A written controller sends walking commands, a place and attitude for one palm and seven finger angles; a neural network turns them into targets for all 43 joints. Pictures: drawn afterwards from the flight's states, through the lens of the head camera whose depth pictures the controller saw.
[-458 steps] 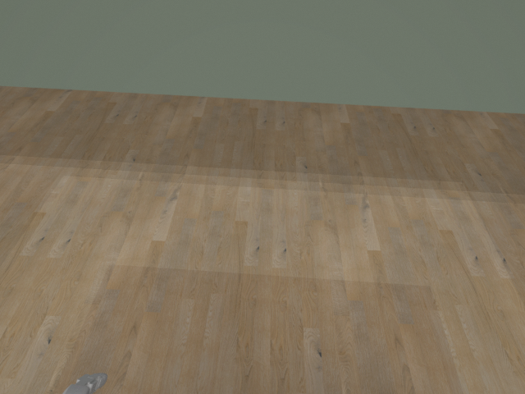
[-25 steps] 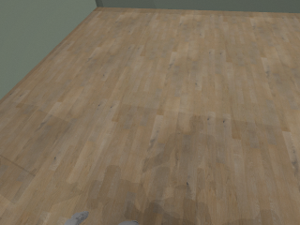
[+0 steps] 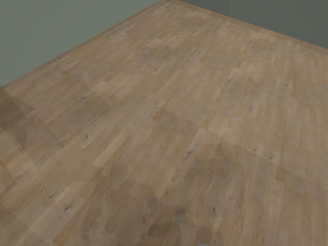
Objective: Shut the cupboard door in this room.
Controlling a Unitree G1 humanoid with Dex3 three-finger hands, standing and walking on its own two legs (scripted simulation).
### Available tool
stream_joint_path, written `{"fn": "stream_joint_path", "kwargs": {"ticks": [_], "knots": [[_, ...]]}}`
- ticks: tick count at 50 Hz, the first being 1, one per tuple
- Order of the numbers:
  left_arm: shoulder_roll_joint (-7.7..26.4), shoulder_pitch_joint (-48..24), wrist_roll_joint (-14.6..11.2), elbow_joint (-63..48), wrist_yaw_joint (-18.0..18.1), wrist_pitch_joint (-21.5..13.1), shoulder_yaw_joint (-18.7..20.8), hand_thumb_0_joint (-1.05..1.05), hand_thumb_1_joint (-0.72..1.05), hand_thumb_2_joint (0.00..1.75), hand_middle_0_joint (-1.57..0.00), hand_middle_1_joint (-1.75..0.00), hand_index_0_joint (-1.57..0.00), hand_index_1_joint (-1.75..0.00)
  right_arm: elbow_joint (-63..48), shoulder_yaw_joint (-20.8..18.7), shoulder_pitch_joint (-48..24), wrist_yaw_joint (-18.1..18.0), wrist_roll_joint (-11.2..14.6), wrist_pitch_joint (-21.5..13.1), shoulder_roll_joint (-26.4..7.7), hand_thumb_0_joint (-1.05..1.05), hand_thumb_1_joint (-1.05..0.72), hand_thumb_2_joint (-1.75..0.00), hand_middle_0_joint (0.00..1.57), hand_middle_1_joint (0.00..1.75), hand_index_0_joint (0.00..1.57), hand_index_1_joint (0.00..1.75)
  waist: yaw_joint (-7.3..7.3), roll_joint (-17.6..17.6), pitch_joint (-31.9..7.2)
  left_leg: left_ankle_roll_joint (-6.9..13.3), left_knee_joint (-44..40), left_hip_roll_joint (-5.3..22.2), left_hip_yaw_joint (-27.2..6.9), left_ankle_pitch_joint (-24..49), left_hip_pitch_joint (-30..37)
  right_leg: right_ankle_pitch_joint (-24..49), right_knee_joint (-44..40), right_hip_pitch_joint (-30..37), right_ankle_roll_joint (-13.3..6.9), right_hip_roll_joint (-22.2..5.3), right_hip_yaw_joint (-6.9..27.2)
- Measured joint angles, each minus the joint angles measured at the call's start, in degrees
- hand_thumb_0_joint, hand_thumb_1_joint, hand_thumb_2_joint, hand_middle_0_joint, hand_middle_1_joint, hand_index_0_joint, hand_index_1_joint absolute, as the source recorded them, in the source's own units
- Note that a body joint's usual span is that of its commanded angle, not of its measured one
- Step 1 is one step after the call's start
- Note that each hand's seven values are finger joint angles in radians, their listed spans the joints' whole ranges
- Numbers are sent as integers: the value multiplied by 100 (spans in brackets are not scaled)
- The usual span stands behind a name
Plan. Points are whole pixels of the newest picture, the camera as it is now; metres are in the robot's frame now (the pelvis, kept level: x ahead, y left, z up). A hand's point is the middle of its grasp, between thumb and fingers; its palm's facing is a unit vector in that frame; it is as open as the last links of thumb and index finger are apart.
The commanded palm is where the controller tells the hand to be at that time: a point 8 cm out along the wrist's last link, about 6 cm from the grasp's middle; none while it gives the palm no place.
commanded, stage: turn or walk to find it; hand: left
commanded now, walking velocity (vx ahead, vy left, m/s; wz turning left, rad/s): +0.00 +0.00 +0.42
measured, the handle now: out of the picture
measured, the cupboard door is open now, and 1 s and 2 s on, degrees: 78 78 78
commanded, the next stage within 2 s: stand and wait in 0.76 s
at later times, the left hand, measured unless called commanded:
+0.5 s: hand out of the picture +0.04 +0.17 -0.14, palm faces +0.19 -0.94 -0.28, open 7.4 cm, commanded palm none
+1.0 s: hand out of the picture -0.17 +0.15 -0.18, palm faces +0.46 -0.86 -0.23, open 7.3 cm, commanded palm none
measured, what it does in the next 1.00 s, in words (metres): steps on the spot, turning left: right foot, then left foot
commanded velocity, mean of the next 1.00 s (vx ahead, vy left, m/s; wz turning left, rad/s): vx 0.00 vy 0.00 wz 0.34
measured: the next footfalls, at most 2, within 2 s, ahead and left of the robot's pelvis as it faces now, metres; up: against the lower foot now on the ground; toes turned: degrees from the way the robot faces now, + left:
right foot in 0.48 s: +0.01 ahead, -0.14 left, +0.00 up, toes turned +9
left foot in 0.96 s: -0.12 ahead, +0.09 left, +0.00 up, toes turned +27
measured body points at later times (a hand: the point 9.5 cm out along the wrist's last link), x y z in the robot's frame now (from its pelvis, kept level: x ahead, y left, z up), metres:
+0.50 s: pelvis -0.05 -0.04 +0.00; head -0.02 -0.06 +0.45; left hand +0.03 +0.22 -0.12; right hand +0.01 -0.28 -0.17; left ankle +0.01 +0.09 -0.73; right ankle -0.03 -0.14 -0.73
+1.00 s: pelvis -0.09 -0.03 +0.00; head -0.07 -0.01 +0.45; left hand -0.19 +0.20 -0.16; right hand +0.10 -0.22 -0.14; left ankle -0.15 +0.07 -0.73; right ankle -0.03 -0.14 -0.73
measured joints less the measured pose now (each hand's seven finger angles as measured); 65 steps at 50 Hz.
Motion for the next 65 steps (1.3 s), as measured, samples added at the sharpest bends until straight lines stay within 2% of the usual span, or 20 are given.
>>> {"fn": "stream_joint_path", "kwargs": {"ticks": [5,11,19,23,24,25,27,29,31,35,39,44,46,48,49,51,53,57,61,65], "knots": [[30,-184,0,-81,-66,-93,18,1,91,90,-20,-30,-20,-30,0,68,102,-47,21,-27,50,0,-90,-90,21,30,21,29,-42,124,-93,77,-713,-121,-221,509,175,692,635,-330,106,126,358],[0,-371,2,-212,-42,-122,14,1,91,90,-20,-30,-20,-30,43,53,324,-31,23,-8,113,0,-90,-90,21,30,21,30,-146,157,-216,116,-1038,-317,-390,808,168,868,389,-272,198,167,543],[-218,-687,-43,-396,-14,-127,-62,1,91,90,-20,-30,-20,-30,139,-35,654,-20,-36,82,48,0,-90,-90,21,30,21,30,-432,381,-211,5,-966,-456,-742,1012,-149,377,-888,205,78,443,547],[-351,-716,-82,-532,-18,-230,-124,1,91,90,-20,-30,-20,-30,212,-108,818,-2,-35,170,-27,0,-90,-90,21,30,21,30,-468,484,-247,-164,-802,-540,-934,1068,-391,853,-2284,781,-49,578,483],[-387,-687,-70,-556,-12,-276,-134,1,91,90,-20,-30,-20,-30,225,-137,851,7,-17,197,-55,0,-90,-90,21,30,21,30,-445,523,-258,-213,-634,-551,-966,990,-500,1110,-2637,911,-223,595,432],[-446,-664,-39,-558,-2,-304,-149,1,91,90,-20,-30,-20,-30,255,-173,851,5,-2,230,-92,0,-90,-90,21,30,21,30,-434,601,-226,-269,-261,-544,-1003,517,-645,1219,-2643,923,-376,626,359],[-523,-552,-26,-564,11,-296,-199,1,91,90,-20,-30,-21,-30,293,-229,889,18,-24,299,-145,1,-90,-90,21,30,21,29,-429,634,-240,-338,896,-581,-911,-326,-1043,1226,-2638,973,-517,566,223],[-574,-420,-37,-533,33,-271,-199,1,91,90,-20,-30,-21,-30,306,-276,911,50,-47,355,-198,1,-91,-90,21,30,20,29,-404,606,-271,-395,1990,-521,-766,-483,-1349,1271,-2785,1078,-545,487,137],[-604,-331,-46,-467,36,-280,-209,1,91,90,-20,-30,-21,-30,298,-302,914,67,-53,353,-257,1,-91,-90,20,30,20,29,-417,607,-257,-473,2761,-371,-693,-317,-1505,1350,-2933,1176,-551,444,33],[-649,-230,-43,-382,27,-345,-226,1,91,90,-20,-30,-21,-30,323,-324,927,65,-47,347,-329,0,-91,-90,20,30,20,29,-420,609,-215,-628,3310,-65,-692,-79,-1463,1394,-3017,1239,-570,363,-245],[-647,-143,-7,-347,33,-398,-201,1,91,90,-20,-30,-21,-30,404,-298,830,54,-43,393,-340,0,-91,-90,20,29,20,29,-303,534,-174,-710,2954,144,-634,-296,-1131,1356,-2931,1167,-560,244,-467],[-522,-29,64,-226,2,-429,-171,1,91,90,-20,-30,-21,-30,413,-194,466,11,13,326,-285,1,-91,-90,20,29,20,29,-68,355,-67,-659,1484,198,-371,-819,-439,1322,-2727,975,-477,56,-603],[-445,32,65,-128,-2,-422,-155,1,91,90,-20,-30,-21,-30,370,-136,292,-15,42,236,-246,1,-91,-90,20,29,20,29,10,285,-44,-611,693,156,-245,-671,-100,1291,-2588,877,-411,-5,-635],[-366,116,25,-9,2,-382,-142,1,91,90,-20,-30,-21,-30,316,-82,153,-25,54,108,-216,1,-91,-90,20,29,20,29,44,264,-62,-498,-251,135,-138,-62,318,1197,-2337,756,-315,-37,-676],[-288,134,-3,66,10,-339,-126,1,91,90,-20,-30,-21,-30,328,-63,59,-38,46,47,-134,0,-91,-90,20,29,20,29,79,129,-37,-394,-315,61,-76,-32,367,1145,-2156,682,-273,-121,-586],[-176,195,-23,197,33,-218,-117,1,91,90,-20,-30,-21,-30,296,11,-47,-44,27,-11,16,0,-91,-90,20,29,20,29,128,-8,-54,-272,-284,18,-10,-103,422,432,-1577,502,-170,-62,-233],[-126,202,-23,314,27,-104,-111,1,91,90,-20,-30,-20,-30,261,71,-68,-77,10,-46,124,0,-91,-90,20,29,20,29,88,14,-134,-225,-401,39,-68,-64,485,128,-935,335,-99,64,-13],[-116,56,-33,292,-31,-93,-91,1,91,90,-20,-30,-20,-30,259,133,-77,-97,2,-42,218,0,-90,-90,20,30,20,29,40,145,-179,-194,-681,32,-267,183,521,229,-315,155,10,177,200],[-157,-176,-48,111,-46,-144,-79,1,91,90,-20,-30,-20,-30,232,91,-40,-78,7,-27,190,0,-91,-90,21,30,21,30,-11,216,-138,-205,-805,-64,-402,367,435,299,-355,111,91,212,333],[-237,-419,-65,-86,-33,-181,-88,1,91,90,-20,-30,-20,-30,205,8,81,-50,-24,40,68,0,-91,-90,21,30,21,30,-152,349,-102,-263,-726,-148,-579,460,221,309,-1022,297,89,321,353]]}}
